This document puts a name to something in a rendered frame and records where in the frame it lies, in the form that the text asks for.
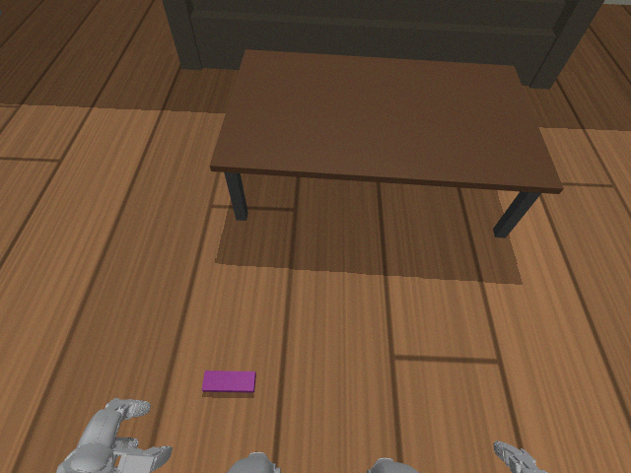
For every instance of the left robot hand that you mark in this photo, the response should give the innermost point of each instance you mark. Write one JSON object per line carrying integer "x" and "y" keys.
{"x": 103, "y": 428}

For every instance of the coffee table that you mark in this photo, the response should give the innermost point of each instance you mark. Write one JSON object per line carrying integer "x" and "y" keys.
{"x": 388, "y": 120}

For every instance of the right robot hand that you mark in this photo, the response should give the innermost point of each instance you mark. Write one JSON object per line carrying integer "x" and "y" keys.
{"x": 519, "y": 461}

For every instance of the small box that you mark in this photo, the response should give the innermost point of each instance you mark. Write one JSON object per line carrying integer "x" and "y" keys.
{"x": 226, "y": 381}

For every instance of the left robot arm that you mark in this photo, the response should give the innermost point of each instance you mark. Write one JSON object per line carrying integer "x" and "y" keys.
{"x": 88, "y": 458}

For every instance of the sofa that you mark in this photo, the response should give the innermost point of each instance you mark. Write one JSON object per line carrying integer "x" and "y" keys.
{"x": 536, "y": 36}

